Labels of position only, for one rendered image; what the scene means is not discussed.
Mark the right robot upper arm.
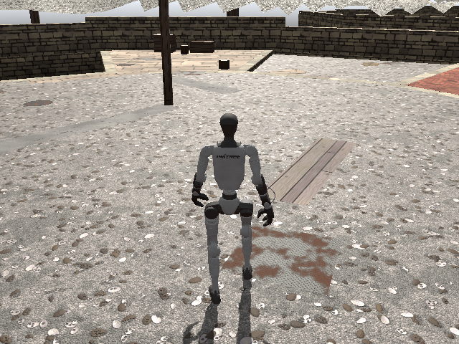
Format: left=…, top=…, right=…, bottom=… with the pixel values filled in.
left=244, top=144, right=262, bottom=185

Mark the robot right forearm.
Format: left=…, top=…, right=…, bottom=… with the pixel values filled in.
left=256, top=174, right=272, bottom=209

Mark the right robot hand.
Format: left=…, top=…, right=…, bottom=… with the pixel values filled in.
left=257, top=207, right=274, bottom=226

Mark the robot left foot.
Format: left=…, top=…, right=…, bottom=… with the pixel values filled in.
left=209, top=285, right=221, bottom=304

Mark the left robot hand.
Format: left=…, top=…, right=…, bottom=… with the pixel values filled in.
left=191, top=193, right=209, bottom=207

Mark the left robot upper arm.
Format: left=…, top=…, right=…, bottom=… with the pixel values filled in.
left=195, top=144, right=214, bottom=183

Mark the robot head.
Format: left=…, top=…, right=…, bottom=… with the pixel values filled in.
left=217, top=113, right=241, bottom=148

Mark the robot left forearm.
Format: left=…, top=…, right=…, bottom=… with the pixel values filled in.
left=192, top=172, right=203, bottom=196

